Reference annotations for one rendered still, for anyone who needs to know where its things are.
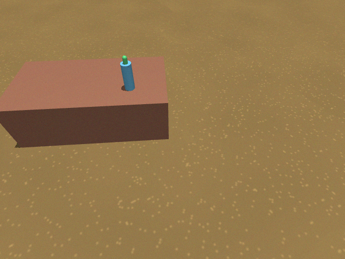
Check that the bottle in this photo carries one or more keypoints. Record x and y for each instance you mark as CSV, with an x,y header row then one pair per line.
x,y
127,74

